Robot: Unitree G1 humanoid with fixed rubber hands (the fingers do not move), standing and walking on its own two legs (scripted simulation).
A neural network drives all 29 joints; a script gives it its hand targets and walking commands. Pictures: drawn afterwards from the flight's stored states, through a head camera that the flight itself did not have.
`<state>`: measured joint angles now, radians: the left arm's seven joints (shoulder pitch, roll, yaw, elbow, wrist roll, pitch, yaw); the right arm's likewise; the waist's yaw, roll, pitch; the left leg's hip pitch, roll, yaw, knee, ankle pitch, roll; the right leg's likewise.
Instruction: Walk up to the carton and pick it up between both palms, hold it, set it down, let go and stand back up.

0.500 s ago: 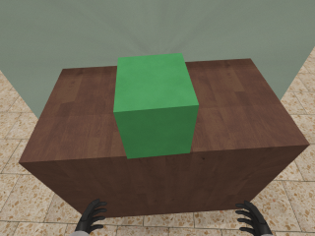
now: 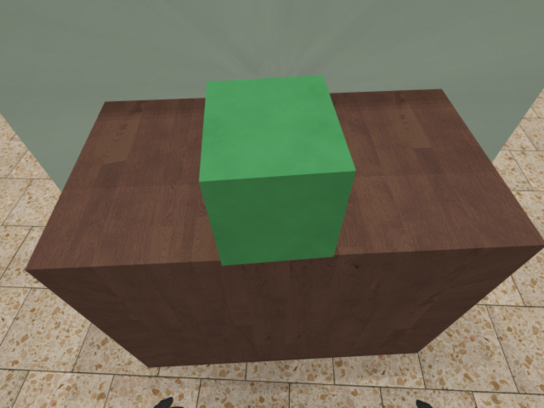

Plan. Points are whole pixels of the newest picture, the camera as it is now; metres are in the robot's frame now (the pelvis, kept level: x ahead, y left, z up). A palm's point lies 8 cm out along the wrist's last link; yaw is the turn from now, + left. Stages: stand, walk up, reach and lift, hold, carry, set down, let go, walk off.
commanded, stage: stand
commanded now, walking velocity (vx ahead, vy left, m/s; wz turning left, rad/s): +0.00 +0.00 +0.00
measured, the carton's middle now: (271, 171) +0.48 +0.04 +0.07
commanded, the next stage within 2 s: walk up in 1.76 s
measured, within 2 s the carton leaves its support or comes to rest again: neither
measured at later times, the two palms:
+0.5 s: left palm out of the picture +0.04 +0.22 -0.13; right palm out of the picture +0.06 -0.22 -0.12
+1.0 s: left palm out of the picture +0.01 +0.21 -0.13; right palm out of the picture +0.00 -0.20 -0.13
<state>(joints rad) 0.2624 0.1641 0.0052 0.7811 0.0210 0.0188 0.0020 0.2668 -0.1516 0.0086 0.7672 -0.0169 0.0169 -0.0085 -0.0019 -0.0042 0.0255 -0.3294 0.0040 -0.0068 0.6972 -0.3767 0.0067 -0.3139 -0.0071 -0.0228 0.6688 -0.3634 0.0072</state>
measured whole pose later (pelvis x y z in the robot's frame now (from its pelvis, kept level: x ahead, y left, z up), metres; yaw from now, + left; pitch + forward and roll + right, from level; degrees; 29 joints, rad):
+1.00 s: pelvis +0.02 +0.00 +0.02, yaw -1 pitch -3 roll +0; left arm 0.28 0.10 0.03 1.13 0.01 0.01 0.05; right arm 0.29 -0.10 -0.03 1.11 -0.01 0.00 -0.04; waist 0.00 0.00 0.06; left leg -0.14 -0.01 0.01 0.50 -0.31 0.01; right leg -0.14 -0.02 -0.01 0.48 -0.30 0.02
